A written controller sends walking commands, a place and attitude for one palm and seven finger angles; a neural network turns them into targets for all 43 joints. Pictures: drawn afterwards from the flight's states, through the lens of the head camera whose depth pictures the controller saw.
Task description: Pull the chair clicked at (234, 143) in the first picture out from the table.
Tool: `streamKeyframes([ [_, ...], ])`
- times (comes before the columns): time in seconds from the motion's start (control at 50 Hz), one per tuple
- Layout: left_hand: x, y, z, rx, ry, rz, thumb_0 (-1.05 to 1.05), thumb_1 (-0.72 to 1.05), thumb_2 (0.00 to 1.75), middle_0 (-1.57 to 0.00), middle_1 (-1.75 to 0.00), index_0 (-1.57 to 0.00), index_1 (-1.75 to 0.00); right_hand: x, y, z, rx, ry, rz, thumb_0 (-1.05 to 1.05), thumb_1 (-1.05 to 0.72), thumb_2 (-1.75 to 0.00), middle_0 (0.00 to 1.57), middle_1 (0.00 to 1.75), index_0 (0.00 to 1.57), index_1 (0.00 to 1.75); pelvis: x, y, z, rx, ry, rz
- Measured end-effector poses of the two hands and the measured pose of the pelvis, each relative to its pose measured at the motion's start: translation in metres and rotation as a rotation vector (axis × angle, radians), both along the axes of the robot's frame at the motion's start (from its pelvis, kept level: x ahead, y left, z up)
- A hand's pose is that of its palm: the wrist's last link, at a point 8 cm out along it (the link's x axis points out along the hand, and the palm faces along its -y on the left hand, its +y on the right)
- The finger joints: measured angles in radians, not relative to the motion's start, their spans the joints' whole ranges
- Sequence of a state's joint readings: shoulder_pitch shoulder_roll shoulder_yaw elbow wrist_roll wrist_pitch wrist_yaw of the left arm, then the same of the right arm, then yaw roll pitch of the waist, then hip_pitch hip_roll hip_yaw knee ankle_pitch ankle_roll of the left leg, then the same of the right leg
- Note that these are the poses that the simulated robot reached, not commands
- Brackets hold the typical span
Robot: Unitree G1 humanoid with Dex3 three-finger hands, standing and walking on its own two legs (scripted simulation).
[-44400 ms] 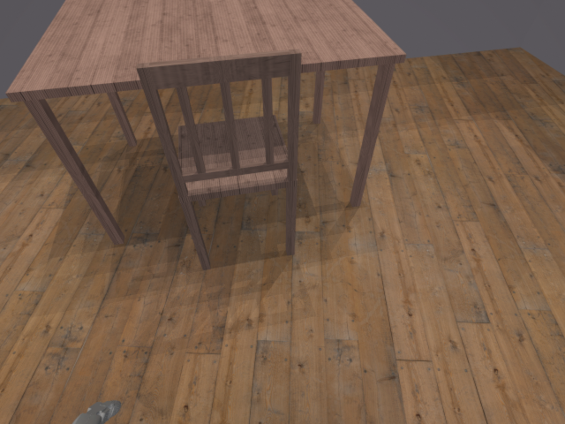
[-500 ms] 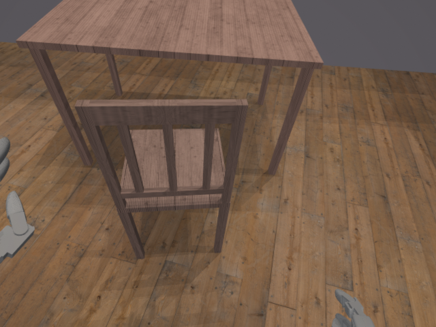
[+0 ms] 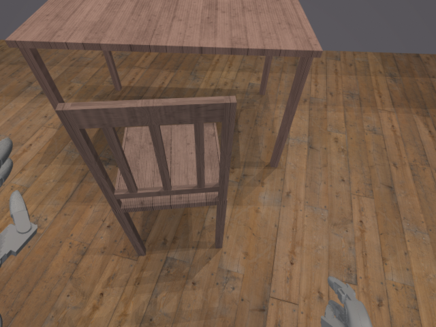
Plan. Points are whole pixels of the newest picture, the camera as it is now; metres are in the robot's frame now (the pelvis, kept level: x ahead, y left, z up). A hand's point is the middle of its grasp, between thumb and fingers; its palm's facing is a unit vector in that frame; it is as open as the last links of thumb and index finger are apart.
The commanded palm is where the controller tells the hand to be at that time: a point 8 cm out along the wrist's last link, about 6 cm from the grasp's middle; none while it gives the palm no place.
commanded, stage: stop stepping back and stand still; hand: left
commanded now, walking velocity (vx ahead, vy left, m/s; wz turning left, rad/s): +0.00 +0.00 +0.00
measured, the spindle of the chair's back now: (161, 160) +0.54 +0.18 -0.10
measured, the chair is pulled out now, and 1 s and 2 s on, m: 0.32 0.32 0.32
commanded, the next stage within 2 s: let the arm hang, fingers relaxed in 0.24 s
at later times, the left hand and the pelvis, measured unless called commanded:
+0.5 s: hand (88, 311) +0.16 +0.24 -0.07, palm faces +0.13 -0.92 -0.36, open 7.4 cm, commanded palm none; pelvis -0.01 +0.02 -0.01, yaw +1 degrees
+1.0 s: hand out of the picture -0.06 +0.20 -0.17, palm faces +0.06 -0.97 -0.25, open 7.3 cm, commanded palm none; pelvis -0.03 +0.01 +0.00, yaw +2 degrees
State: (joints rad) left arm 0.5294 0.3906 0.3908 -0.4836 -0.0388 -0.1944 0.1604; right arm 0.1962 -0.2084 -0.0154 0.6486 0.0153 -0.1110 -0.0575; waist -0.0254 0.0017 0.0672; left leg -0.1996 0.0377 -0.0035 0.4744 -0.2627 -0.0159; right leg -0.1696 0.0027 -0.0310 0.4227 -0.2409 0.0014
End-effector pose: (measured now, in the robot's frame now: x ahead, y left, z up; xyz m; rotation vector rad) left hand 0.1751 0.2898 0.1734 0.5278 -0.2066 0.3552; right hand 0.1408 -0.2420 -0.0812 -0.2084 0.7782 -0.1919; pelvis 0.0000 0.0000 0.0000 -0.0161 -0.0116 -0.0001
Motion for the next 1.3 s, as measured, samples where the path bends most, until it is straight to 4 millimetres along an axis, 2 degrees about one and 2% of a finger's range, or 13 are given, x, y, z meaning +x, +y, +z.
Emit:
streamKeyframes([
  [0.14,0.008,0.0,0.012,0.096,0.033,-0.061,0.01,0.89,0.9,-0.21,-0.3,-0.22,-0.31,0.016,-0.008,0.008,0.001,-0.026,-0.042,0.01,-0.9,-0.9,0.2,0.3,0.2,0.3,0.009,0.001,0.001,0.002,0.01,-0.004],
  [0.34,-0.01,0.015,-0.006,0.02,0.086,0.029,0.01,0.89,0.9,-0.21,-0.3,-0.22,-0.31,0.019,0.011,0.001,0.026,-0.009,-0.008,0.01,-0.9,-0.9,0.2,0.3,0.2,0.3,0.008,0.006,0.001,0.001,-0.001,-0.002],
  [0.36,-0.01,0.016,-0.014,0.022,0.104,0.026,0.01,0.89,0.9,-0.21,-0.3,-0.21,-0.31,0.019,0.013,-0.001,0.037,-0.01,0.016,0.01,-0.9,-0.9,0.2,0.3,0.2,0.3,0.006,0.007,0.0,0.0,0.007,0.006],
  [0.4,-0.006,0.02,-0.057,-0.045,0.249,0.043,0.01,0.9,0.9,-0.21,-0.3,-0.21,-0.31,0.017,0.017,-0.014,0.061,0.019,0.065,0.01,-0.9,-0.9,0.2,0.3,0.2,0.3,0.002,0.011,-0.003,0.004,0.024,0.019],
  [0.46,-0.015,0.015,-0.153,-0.239,0.595,0.111,0.0,0.9,0.9,-0.2,-0.3,-0.2,-0.3,0.004,0.025,-0.035,0.091,0.094,0.091,0.01,-0.9,-0.9,0.2,0.3,0.2,0.3,-0.004,0.016,-0.008,0.008,0.034,0.026],
  [0.5,-0.037,-0.004,-0.213,-0.349,0.834,0.125,0.0,0.91,0.9,-0.2,-0.3,-0.2,-0.3,-0.011,0.031,-0.044,0.106,0.149,0.091,0.01,-0.9,-0.9,0.2,0.3,0.2,0.3,-0.006,0.016,-0.009,0.013,0.029,0.026],
  [0.54,-0.067,-0.03,-0.26,-0.444,1.038,0.11,0.01,0.91,0.9,-0.19,-0.3,-0.2,-0.3,-0.031,0.035,-0.048,0.11,0.212,0.081,0.01,-0.9,-0.9,0.2,0.3,0.2,0.3,-0.009,0.015,-0.01,0.018,0.018,0.026],
  [0.6,-0.115,-0.066,-0.305,-0.582,1.242,0.1,0.0,0.93,0.9,-0.2,-0.3,-0.2,-0.3,-0.067,0.037,-0.049,0.095,0.32,0.062,0.01,-0.9,-0.9,0.2,0.3,0.2,0.3,-0.012,0.012,-0.009,0.018,0.001,0.029],
  [0.66,-0.137,-0.06,-0.316,-0.623,1.262,0.166,-0.05,1.01,0.9,-0.21,-0.3,-0.21,-0.3,-0.097,0.026,-0.046,0.046,0.412,0.025,-0.01,-0.93,-0.9,0.21,0.3,0.2,0.3,-0.018,0.009,-0.006,0.008,-0.006,0.039],
  [0.78,-0.188,-0.043,-0.319,-0.587,1.416,0.23,-0.04,0.99,0.9,-0.21,-0.3,-0.21,-0.3,-0.144,0.008,-0.047,0.013,0.542,-0.02,-0.01,-0.93,-0.9,0.2,0.3,0.2,0.3,-0.025,0.011,-0.003,-0.004,-0.01,0.046],
  [0.94,-0.236,-0.036,-0.309,-0.561,1.533,0.326,0.0,0.93,0.9,-0.2,-0.3,-0.2,-0.3,-0.18,0.023,-0.062,0.088,0.628,-0.027,0.0,-0.91,-0.9,0.2,0.3,0.19,0.3,-0.029,0.011,-0.001,0.006,-0.012,0.044],
  [1.08,-0.245,-0.053,-0.309,-0.576,1.554,0.329,0.0,0.92,0.9,-0.2,-0.3,-0.2,-0.3,-0.189,0.043,-0.072,0.162,0.648,-0.022,0.0,-0.91,-0.9,0.2,0.3,0.2,0.3,-0.029,0.006,-0.002,0.012,-0.013,0.037],
  [1.3,-0.226,-0.09,-0.319,-0.632,1.524,0.259,0.01,0.92,0.9,-0.2,-0.3,-0.2,-0.3,-0.186,0.046,-0.073,0.177,0.633,-0.036,0.0,-0.91,-0.9,0.2,0.3,0.2,0.3,-0.027,-0.001,-0.002,0.016,-0.018,0.032],
])
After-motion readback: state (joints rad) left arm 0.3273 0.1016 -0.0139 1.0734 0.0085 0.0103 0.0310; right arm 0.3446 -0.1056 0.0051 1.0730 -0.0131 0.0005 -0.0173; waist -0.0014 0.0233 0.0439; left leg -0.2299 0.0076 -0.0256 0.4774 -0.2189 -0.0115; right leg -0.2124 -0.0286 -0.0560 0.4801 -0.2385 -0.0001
